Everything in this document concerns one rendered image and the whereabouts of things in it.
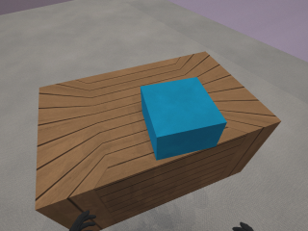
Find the left robot hand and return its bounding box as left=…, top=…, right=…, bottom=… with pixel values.
left=69, top=210, right=96, bottom=231

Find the pedestal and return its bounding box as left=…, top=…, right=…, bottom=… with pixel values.
left=35, top=51, right=281, bottom=231

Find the carton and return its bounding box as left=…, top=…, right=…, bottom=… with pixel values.
left=141, top=77, right=227, bottom=161

